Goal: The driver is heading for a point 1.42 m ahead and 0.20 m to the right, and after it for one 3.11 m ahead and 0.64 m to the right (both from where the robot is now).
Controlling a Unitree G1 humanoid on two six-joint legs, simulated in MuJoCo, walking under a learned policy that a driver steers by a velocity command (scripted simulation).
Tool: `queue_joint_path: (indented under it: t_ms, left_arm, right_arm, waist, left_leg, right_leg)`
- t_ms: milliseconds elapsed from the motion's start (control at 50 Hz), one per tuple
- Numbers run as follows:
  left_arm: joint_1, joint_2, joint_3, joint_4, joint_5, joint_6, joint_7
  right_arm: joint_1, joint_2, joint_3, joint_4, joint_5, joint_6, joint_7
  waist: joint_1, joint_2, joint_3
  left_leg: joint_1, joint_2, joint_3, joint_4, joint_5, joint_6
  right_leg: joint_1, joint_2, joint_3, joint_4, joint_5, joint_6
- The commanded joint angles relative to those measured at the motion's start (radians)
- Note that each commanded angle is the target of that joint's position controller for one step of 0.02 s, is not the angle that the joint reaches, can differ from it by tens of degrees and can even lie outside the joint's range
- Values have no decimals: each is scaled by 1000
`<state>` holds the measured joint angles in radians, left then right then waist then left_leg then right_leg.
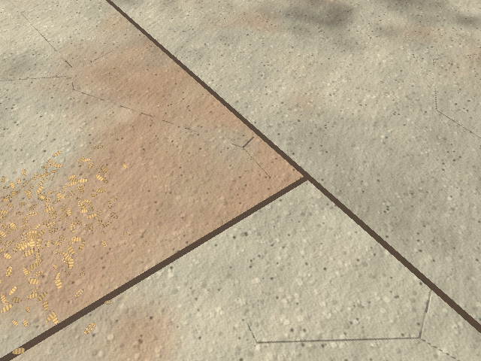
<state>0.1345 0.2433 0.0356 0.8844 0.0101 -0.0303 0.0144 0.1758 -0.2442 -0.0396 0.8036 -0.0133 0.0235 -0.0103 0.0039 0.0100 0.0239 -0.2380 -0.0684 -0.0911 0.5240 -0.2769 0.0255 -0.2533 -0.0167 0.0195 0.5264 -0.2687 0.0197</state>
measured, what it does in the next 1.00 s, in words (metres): walks ahead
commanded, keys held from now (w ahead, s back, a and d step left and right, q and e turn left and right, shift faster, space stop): no key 0.38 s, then w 0.62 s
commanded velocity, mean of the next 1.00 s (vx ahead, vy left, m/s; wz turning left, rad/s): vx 0.20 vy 0.00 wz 0.01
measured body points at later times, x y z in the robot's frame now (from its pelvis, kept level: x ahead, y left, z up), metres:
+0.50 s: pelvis +0.01 -0.01 +0.00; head +0.01 -0.01 +0.45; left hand +0.09 +0.26 -0.14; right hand +0.09 -0.28 -0.14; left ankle +0.00 +0.11 -0.73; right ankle +0.01 -0.13 -0.73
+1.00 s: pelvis +0.18 -0.01 +0.00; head +0.22 +0.00 +0.45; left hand +0.42 +0.22 -0.10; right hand +0.08 -0.25 -0.14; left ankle +0.02 +0.11 -0.74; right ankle +0.37 -0.14 -0.70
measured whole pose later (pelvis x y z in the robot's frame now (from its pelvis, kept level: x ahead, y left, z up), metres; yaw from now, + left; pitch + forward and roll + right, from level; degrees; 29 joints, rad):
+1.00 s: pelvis +0.18 -0.01 +0.00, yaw +0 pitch +2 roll +0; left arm -0.05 0.26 0.03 0.85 -0.03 -0.09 -0.04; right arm 0.49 -0.21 -0.03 1.07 0.01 -0.08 -0.02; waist -0.10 -0.03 0.03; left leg 0.17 -0.02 -0.02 0.14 -0.34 0.02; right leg -0.61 -0.04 -0.04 0.58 -0.02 -0.02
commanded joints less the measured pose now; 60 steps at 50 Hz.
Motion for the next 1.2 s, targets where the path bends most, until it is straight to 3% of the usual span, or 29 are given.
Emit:
queue_joint_path:
  t_ms: [20, 380, 400, 440, 480, 520, 560, 600, 620, 640, 660, 680, 700, 720, 740, 760, 800, 900, 980, 1020, 1040, 1060, 1080, 1100, 1120, 1140, 1160, 1180, 1200]
  left_arm:
    - [-11, 132, 27, -34, -3, -6, 7]
    - [-22, 120, 16, 91, -5, 9, 8]
    - [-4, 112, 14, 106, -4, 10, 9]
    - [3, 130, 21, 113, -16, 15, 14]
    - [22, 138, 21, 110, -25, 3, 18]
    - [88, 164, 30, 126, -34, -24, 15]
    - [138, 206, 45, 143, -34, -38, 11]
    - [95, 203, 44, 122, -33, -40, 5]
    - [38, 191, 41, 99, -38, -38, 0]
    - [-22, 171, 35, 74, -40, -34, -3]
    - [-76, 121, 20, 43, -39, -40, -5]
    - [-93, 79, 11, 5, -33, -60, -6]
    - [-93, 123, 22, -2, -38, -75, -6]
    - [-50, 137, 26, 13, -51, -85, -15]
    - [-24, 123, 23, 26, -57, -89, -23]
    - [-39, 121, 25, 22, -52, -92, -28]
    - [-73, 101, 25, 8, -38, -89, -39]
    - [-253, 32, -7, -74, -29, -74, -51]
    - [-288, 86, 1, -114, -42, -67, -55]
    - [-231, 126, 20, -110, -40, -69, -57]
    - [-153, 150, 34, -93, -39, -68, -54]
    - [0, 181, 56, -47, -41, -63, -48]
    - [171, 218, 73, -4, -39, -56, -39]
    - [299, 309, 94, 25, -15, -52, -37]
    - [288, 236, 69, 34, -20, -52, -44]
    - [179, 188, 52, 20, -27, -61, -46]
    - [82, 156, 42, -4, -22, -67, -48]
    - [20, 128, 33, -11, -11, -74, -53]
    - [-12, 107, 26, -12, 1, -82, -57]
  right_arm:
    - [-12, -101, -29, -41, 3, -15, -6]
    - [-5, -109, -25, 112, 8, -20, -24]
    - [11, -101, -23, 129, 8, -20, -25]
    - [19, -114, -28, 142, 20, -18, -27]
    - [14, -112, -27, 137, 28, -36, -27]
    - [-10, -87, -22, 129, 35, -71, -19]
    - [-38, -57, -17, 116, 40, -98, -5]
    - [-8, -55, -18, 128, 40, -110, 5]
    - [52, -52, -19, 154, 42, -113, 8]
    - [138, -68, -27, 194, 44, -114, 8]
    - [245, -124, -44, 232, 42, -114, 4]
    - [356, -230, -73, 262, 44, -117, 10]
    - [363, -198, -60, 257, 25, -126, 18]
    - [320, -136, -41, 243, 17, -135, 20]
    - [292, -117, -35, 230, 16, -140, 22]
    - [274, -115, -31, 224, 22, -137, 25]
    - [276, -74, -12, 225, 19, -120, 22]
    - [276, -131, -13, 208, 12, -105, -10]
    - [309, -152, -24, 230, 33, -113, -12]
    - [287, -164, -32, 225, 30, -106, -12]
    - [275, -174, -36, 221, 25, -98, -12]
    - [266, -164, -34, 215, 17, -87, -12]
    - [262, -148, -25, 198, 7, -82, -11]
    - [397, -9, 12, 185, 6, -97, 3]
    - [371, -22, 12, 202, 24, -125, 11]
    - [260, -114, -14, 161, 55, -144, 16]
    - [185, -133, -17, 139, 62, -152, 11]
    - [154, -129, -23, 135, 51, -149, 2]
    - [177, -112, -29, 140, 38, -136, -5]
  waist:
    - [7, -19, -76]
    - [5, -10, -25]
    - [5, -10, -44]
    - [4, -24, 5]
    - [9, -41, 88]
    - [30, -87, 111]
    - [31, -172, 102]
    - [-4, -169, 100]
    - [-44, -165, 94]
    - [-88, -138, 82]
    - [-125, -9, 62]
    - [-141, 247, 29]
    - [-138, 232, 43]
    - [-94, 134, 55]
    - [-72, 100, 39]
    - [-64, 71, 51]
    - [-56, 75, 49]
    - [-81, 77, 106]
    - [-57, 102, 128]
    - [-6, 107, 70]
    - [38, 121, 4]
    - [111, 117, -89]
    - [180, 84, -195]
    - [127, -186, -380]
    - [129, -239, -413]
    - [106, -189, -210]
    - [73, -103, -105]
    - [37, -49, -42]
    - [-5, -70, -30]
  left_leg:
    - [9, 76, -62, -65, 241, 26]
    - [51, 79, -48, -104, 216, 7]
    - [57, 68, -36, -111, 121, 9]
    - [-7, 37, -14, -92, -224, 31]
    - [-107, 45, -22, -78, -389, 53]
    - [-184, 47, 1, 2, -314, 50]
    - [-219, 40, 77, 130, -158, 37]
    - [-122, 62, 81, 107, -140, 59]
    - [0, 59, 91, 7, -128, 73]
    - [160, 61, 70, -84, -76, 80]
    - [285, 150, -104, -171, -124, 113]
    - [433, 324, -424, -299, -150, 205]
    - [473, 415, -571, -316, -36, 267]
    - [489, 407, -495, -284, 62, 255]
    - [501, 380, -410, -280, 124, 228]
    - [494, 369, -339, -292, 203, 207]
    - [431, 320, -209, -320, 350, 171]
    - [170, 237, -44, -425, 333, 156]
    - [210, 291, -25, -445, 363, 139]
    - [294, 311, -2, -347, 618, 113]
    - [317, 306, 17, -243, 808, 99]
    - [288, 272, 46, -64, 918, 77]
    - [114, 236, 58, 182, 765, 51]
    - [-264, 63, 88, 613, 230, -16]
    - [-382, 13, -44, 793, -266, -1]
    - [-482, 74, -41, 862, -221, 23]
    - [-465, 131, -12, 828, -125, 38]
    - [-417, 171, 7, 767, -54, 37]
    - [-342, 205, 0, 714, -10, 38]
  right_leg:
    - [78, -61, 55, -59, 238, -42]
    - [81, -26, 34, -109, 165, -38]
    - [86, -15, 25, -117, 68, -40]
    - [37, 3, 27, -115, -255, -67]
    - [-15, -37, 103, -151, -452, -113]
    - [36, -122, 240, -208, -497, -173]
    - [87, -260, 442, -318, -512, -251]
    - [6, -274, 445, -329, -443, -254]
    - [-63, -230, 366, -305, -389, -221]
    - [-157, -160, 261, -239, -304, -172]
    - [-273, -58, 111, -38, -169, -108]
    - [-436, 56, -53, 266, -129, -44]
    - [-573, 50, 8, 471, -288, -40]
    - [-631, 1, 55, 584, -253, -61]
    - [-657, -30, 51, 620, -180, -77]
    - [-685, -58, 35, 613, -117, -82]
    - [-632, -89, 2, 543, -25, -69]
    - [-394, -30, -87, 163, 220, -15]
    - [-296, -14, -61, 21, 296, -53]
    - [-217, 8, -60, 5, 264, -87]
    - [-115, 34, -77, 20, 231, -106]
    - [69, 60, -95, 22, 214, -132]
    - [343, -31, 3, 44, 186, -173]
    - [714, -310, 482, -36, -63, -341]
    - [688, -369, 774, -250, -219, -363]
    - [520, -336, 653, -283, -255, -306]
    - [342, -305, 509, -308, -174, -279]
    - [189, -266, 392, -335, -56, -261]
    - [92, -226, 304, -358, 16, -243]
